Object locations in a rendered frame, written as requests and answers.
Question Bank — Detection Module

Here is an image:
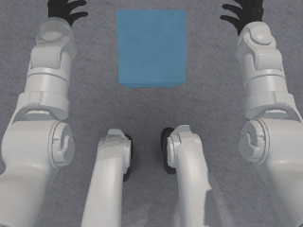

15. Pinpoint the left robot thigh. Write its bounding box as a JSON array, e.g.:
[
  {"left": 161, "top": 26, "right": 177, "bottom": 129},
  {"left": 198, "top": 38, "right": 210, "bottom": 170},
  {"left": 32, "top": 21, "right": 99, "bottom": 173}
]
[{"left": 80, "top": 134, "right": 132, "bottom": 227}]

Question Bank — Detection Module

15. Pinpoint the right robot foot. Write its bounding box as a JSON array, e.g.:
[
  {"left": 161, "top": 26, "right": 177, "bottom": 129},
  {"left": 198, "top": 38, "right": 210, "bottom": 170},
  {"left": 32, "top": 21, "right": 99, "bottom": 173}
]
[{"left": 161, "top": 127, "right": 176, "bottom": 175}]

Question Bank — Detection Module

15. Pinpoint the robot right hand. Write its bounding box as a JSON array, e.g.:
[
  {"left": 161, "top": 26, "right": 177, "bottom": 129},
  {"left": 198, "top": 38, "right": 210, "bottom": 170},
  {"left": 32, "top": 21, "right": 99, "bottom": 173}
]
[{"left": 220, "top": 0, "right": 264, "bottom": 36}]

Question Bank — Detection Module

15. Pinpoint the robot left hand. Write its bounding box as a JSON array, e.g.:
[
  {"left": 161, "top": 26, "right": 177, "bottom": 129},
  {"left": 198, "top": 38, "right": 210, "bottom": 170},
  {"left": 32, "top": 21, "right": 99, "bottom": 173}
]
[{"left": 47, "top": 0, "right": 88, "bottom": 28}]

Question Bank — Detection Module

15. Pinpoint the robot right upper arm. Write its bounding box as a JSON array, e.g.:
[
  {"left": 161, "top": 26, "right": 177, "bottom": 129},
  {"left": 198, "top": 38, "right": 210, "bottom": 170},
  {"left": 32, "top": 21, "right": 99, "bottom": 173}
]
[{"left": 239, "top": 118, "right": 303, "bottom": 227}]

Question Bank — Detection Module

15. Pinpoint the carton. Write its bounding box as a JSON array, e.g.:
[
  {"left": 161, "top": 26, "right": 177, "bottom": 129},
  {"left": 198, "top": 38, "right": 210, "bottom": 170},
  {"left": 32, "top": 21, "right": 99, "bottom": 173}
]
[{"left": 116, "top": 9, "right": 186, "bottom": 88}]

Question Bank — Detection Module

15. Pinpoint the robot left forearm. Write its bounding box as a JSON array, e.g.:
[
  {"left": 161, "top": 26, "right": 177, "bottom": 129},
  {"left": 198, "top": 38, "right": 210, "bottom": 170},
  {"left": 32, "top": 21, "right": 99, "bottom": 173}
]
[{"left": 1, "top": 17, "right": 78, "bottom": 163}]

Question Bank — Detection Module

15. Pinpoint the robot left upper arm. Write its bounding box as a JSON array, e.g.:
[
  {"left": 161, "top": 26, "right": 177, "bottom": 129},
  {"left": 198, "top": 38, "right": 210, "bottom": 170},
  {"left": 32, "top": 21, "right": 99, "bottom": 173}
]
[{"left": 0, "top": 120, "right": 75, "bottom": 227}]

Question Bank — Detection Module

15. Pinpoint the robot right forearm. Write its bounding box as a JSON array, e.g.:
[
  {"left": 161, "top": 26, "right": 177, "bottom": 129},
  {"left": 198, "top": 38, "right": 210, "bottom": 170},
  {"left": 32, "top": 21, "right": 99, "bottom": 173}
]
[{"left": 235, "top": 21, "right": 303, "bottom": 124}]

